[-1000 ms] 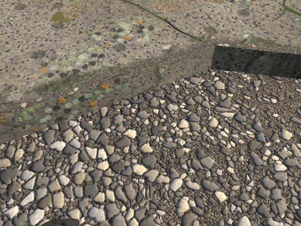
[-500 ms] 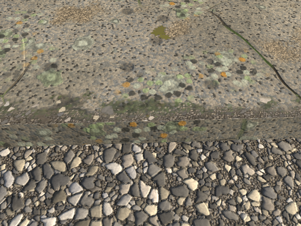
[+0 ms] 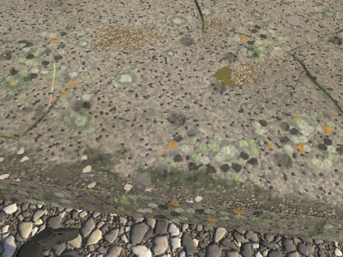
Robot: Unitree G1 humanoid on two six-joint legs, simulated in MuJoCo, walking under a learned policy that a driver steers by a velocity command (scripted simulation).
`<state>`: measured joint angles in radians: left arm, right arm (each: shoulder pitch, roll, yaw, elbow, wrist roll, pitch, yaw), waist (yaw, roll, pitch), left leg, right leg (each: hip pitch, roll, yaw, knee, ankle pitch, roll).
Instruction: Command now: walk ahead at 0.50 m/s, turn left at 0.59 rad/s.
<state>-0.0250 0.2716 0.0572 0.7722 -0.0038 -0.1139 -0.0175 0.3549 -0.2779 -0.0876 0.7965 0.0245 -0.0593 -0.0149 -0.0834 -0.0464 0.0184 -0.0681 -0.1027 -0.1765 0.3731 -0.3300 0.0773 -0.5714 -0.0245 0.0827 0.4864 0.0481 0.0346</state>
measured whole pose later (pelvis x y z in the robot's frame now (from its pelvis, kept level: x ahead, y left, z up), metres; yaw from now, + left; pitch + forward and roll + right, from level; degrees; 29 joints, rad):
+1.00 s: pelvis +0.21 +0.00 -0.01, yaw +10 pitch +1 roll +2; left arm 0.18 0.31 0.06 0.84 -0.01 0.03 -0.01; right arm 0.06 -0.29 -0.07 0.73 0.00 0.03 -0.06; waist 0.03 0.01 0.03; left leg -0.30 0.09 0.18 0.58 -0.28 -0.01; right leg -0.28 -0.03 -0.08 0.61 -0.34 -0.01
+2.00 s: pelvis +0.20 -0.01 -0.01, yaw -23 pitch +1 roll +0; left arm 0.13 0.31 0.06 0.64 0.00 0.05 0.00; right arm 0.15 -0.32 -0.06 0.78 -0.01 0.00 -0.02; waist -0.03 0.01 0.06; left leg -0.25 0.10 0.10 0.57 -0.36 -0.05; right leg -0.27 0.00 -0.01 0.52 -0.25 -0.01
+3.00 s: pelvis +0.21 -0.01 +0.00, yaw -25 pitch -2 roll +0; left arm 0.16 0.26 0.03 0.99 0.00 0.01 0.03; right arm 0.16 -0.27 0.00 1.04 -0.01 -0.02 -0.03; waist 0.00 0.00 0.03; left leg -0.14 0.02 0.00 0.43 -0.26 -0.01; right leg -0.18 0.01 0.02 0.43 -0.23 -0.01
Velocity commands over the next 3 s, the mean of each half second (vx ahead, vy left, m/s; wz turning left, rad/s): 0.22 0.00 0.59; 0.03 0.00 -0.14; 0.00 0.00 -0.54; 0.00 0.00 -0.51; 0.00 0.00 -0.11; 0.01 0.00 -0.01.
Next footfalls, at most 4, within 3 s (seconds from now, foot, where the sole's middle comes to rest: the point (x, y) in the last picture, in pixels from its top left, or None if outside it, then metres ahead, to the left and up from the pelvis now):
0.06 right None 0.22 -0.14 -0.78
0.56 left None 0.23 0.14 -0.78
0.98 right None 0.24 -0.10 -0.78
1.54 left None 0.28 0.13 -0.78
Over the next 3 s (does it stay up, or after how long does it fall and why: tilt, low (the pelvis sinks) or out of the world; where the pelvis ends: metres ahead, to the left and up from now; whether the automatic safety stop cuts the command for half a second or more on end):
stays up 0.21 -0.01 0.00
